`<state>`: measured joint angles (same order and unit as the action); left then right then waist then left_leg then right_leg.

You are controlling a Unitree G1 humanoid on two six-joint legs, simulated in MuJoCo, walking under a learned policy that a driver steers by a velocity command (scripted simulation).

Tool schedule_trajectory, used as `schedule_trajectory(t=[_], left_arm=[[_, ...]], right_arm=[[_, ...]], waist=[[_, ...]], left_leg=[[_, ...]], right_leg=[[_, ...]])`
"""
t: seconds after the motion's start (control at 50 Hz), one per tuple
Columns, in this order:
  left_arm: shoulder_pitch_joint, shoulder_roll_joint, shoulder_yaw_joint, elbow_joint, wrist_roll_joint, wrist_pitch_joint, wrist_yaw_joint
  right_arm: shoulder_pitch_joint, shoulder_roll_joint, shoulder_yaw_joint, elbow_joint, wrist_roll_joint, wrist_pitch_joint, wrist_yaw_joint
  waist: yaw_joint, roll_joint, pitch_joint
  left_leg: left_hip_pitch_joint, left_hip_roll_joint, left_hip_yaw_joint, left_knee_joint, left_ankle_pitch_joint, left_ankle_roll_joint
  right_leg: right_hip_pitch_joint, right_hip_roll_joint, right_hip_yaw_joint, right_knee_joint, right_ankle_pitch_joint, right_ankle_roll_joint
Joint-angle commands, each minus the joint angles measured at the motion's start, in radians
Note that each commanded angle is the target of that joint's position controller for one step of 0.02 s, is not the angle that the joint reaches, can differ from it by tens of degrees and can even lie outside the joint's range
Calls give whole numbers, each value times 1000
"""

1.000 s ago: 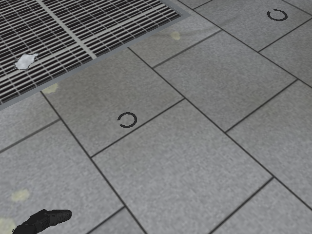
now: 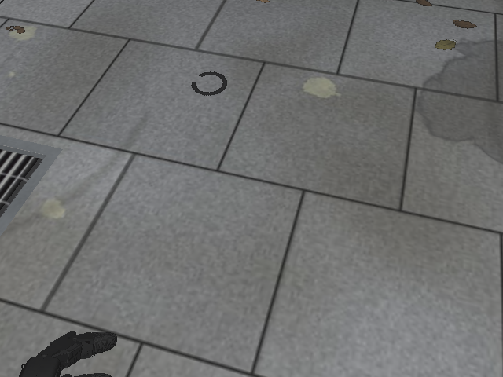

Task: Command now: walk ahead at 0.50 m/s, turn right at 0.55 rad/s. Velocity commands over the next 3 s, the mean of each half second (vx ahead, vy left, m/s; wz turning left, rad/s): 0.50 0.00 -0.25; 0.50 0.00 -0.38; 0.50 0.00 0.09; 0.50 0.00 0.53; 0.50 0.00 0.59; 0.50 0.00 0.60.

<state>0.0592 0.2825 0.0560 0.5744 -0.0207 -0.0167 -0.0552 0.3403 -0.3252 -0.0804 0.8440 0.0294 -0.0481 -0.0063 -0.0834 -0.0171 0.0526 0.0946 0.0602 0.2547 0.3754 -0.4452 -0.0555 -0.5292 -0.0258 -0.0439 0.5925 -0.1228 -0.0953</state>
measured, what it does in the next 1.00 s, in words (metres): walks ahead, turning right: left foot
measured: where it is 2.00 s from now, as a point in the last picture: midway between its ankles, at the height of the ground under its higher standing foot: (294, 147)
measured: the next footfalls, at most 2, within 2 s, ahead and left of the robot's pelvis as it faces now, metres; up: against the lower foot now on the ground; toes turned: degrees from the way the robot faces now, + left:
left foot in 0.54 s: +0.51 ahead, +0.10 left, +0.00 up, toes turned -5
right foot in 1.08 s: +0.74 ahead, -0.20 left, +0.00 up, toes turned -24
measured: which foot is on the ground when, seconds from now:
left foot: down 0.00-0.00, up 0.02-0.52, down 0.54-1.00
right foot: down 0.00-0.56, up 0.58-1.00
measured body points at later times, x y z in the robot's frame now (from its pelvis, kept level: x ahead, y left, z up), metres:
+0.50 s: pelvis +0.29 +0.00 +0.01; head +0.32 -0.01 +0.46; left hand +0.34 +0.29 -0.11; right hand +0.49 -0.25 -0.08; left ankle +0.47 +0.10 -0.70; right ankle +0.13 -0.09 -0.72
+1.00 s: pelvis +0.58 -0.03 +0.01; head +0.60 -0.05 +0.46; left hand +0.84 +0.14 -0.08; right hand +0.52 -0.31 -0.12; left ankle +0.47 +0.10 -0.72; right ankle +0.70 -0.21 -0.69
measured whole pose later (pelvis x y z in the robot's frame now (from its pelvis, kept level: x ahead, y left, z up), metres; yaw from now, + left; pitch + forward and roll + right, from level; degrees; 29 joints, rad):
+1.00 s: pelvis +0.58 -0.03 +0.01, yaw -19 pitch +1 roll +2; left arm 0.12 0.26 0.06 0.70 -0.02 -0.03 -0.04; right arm 0.29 -0.29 -0.06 0.87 0.01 -0.06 0.00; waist -0.07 -0.02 0.04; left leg 0.10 -0.02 0.25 0.22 -0.34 0.00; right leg -0.62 -0.08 -0.01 0.63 -0.01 -0.04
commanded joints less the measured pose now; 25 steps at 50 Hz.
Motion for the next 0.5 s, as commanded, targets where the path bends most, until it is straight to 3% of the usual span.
schedule_trajectory(t=[0.02,0.04,0.06,0.08,0.1,0.12,0.14,0.2,0.26,0.34,0.42,0.48,0.5], left_arm=[[400,262,113,36,-7,11,34],[342,336,108,6,-9,-6,32],[362,229,81,5,-4,-22,25],[328,195,67,22,3,-36,23],[267,170,57,23,3,-43,23],[206,141,47,18,11,-45,25],[174,118,36,10,23,-48,28],[174,126,36,39,20,-65,37],[209,139,37,75,19,-67,51],[270,154,37,121,12,-63,58],[335,164,41,174,5,-52,60],[339,177,48,195,4,-36,67],[325,186,50,195,5,-32,69]], right_arm=[[-18,-107,-9,-86,-33,-6,-10],[50,-13,29,-143,-47,-35,4],[-72,-121,6,-140,-3,-63,16],[-132,-137,2,-163,23,-77,22],[-141,-122,7,-152,7,-82,15],[-136,-122,3,-141,-15,-79,11],[-107,-122,1,-130,-19,-68,13],[-89,-82,7,-116,-29,-37,14],[-187,-54,17,-144,-35,-31,13],[-318,-22,30,-172,-23,-44,29],[-397,-35,30,-205,-17,-55,52],[-365,-55,24,-207,-21,-60,63],[-313,-72,15,-196,-22,-60,61]], waist=[[235,-84,-258],[119,-260,-389],[206,-107,-391],[195,-91,-244],[153,-15,-172],[116,-15,-127],[83,-37,-117],[62,-29,-94],[90,-24,-42],[148,-33,-6],[172,-35,29],[139,-58,7],[108,-73,-28]], left_leg=[[-417,120,-34,654,537,78],[-777,-76,-192,945,-173,38],[-870,-36,-335,1006,-115,50],[-918,3,-318,965,-20,68],[-870,49,-316,889,63,71],[-808,77,-315,818,114,63],[-743,96,-322,792,150,58],[-705,94,-299,703,216,19],[-758,87,-292,526,389,-5],[-703,38,-265,272,598,6],[-755,15,-277,165,555,47],[-713,-8,-266,126,430,93],[-629,-37,-241,123,387,112]], right_leg=[[717,-75,212,-50,20,-131],[936,-301,801,-201,-240,-318],[913,-311,811,-296,-298,-283],[795,-284,660,-305,-210,-241],[652,-240,541,-302,-98,-207],[534,-205,452,-313,19,-186],[460,-180,402,-339,90,-179],[364,-159,303,-398,217,-191],[358,-127,222,-424,246,-166],[370,-108,169,-435,146,-124],[511,-176,206,-383,159,-121],[606,-211,221,-305,313,-91],[615,-200,212,-244,471,-78]])
Over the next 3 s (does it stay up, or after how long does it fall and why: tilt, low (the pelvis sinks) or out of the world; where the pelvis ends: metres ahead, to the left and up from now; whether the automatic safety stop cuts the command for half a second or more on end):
stays up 1.66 -0.01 0.02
